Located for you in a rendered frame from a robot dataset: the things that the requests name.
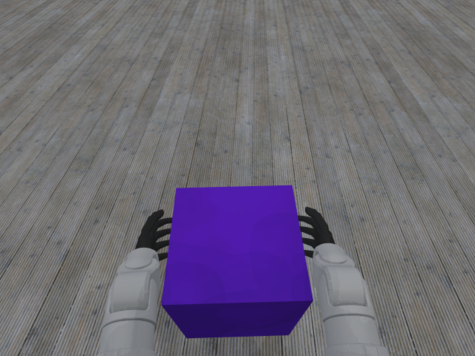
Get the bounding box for carton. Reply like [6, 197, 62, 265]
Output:
[161, 185, 313, 338]

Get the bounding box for robot left forearm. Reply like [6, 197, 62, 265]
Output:
[96, 248, 161, 356]

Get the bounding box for robot right forearm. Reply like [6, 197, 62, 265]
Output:
[312, 243, 389, 356]

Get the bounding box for robot left hand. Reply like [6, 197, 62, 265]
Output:
[135, 209, 172, 261]

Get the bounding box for robot right hand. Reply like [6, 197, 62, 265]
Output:
[298, 207, 335, 258]

